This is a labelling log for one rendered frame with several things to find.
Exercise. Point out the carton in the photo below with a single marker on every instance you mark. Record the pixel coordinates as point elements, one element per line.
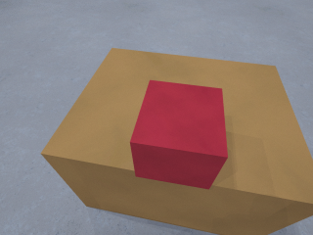
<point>180,134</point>

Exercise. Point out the pedestal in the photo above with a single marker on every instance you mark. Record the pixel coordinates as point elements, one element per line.
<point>265,185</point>

